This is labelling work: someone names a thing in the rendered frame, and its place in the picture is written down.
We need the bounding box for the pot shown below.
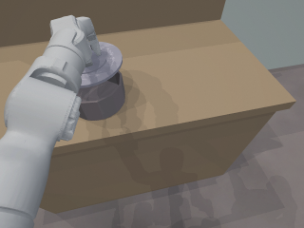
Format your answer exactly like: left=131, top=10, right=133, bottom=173
left=77, top=71, right=125, bottom=121

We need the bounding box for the lid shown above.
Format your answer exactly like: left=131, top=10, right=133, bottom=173
left=80, top=42, right=123, bottom=88

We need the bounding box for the robot left hand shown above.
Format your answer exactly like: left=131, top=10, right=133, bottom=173
left=77, top=16, right=102, bottom=67

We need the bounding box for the knob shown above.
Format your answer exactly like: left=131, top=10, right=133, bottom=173
left=91, top=49, right=98, bottom=60

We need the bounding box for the left robot upper arm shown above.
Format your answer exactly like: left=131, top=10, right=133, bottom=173
left=0, top=77, right=82, bottom=228

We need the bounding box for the table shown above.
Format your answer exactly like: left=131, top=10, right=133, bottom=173
left=0, top=0, right=296, bottom=214

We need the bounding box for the left robot forearm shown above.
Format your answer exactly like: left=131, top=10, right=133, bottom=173
left=4, top=15, right=92, bottom=127

